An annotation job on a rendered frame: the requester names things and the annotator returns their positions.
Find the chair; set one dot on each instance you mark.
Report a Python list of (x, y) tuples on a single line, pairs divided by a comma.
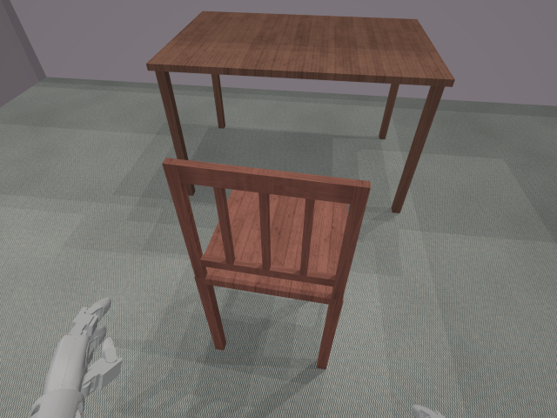
[(285, 234)]

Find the table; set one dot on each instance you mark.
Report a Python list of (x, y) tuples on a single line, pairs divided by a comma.
[(356, 49)]

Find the robot left hand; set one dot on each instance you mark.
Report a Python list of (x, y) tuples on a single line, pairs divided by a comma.
[(74, 352)]

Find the left robot forearm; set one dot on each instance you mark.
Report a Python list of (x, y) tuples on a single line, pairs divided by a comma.
[(61, 403)]

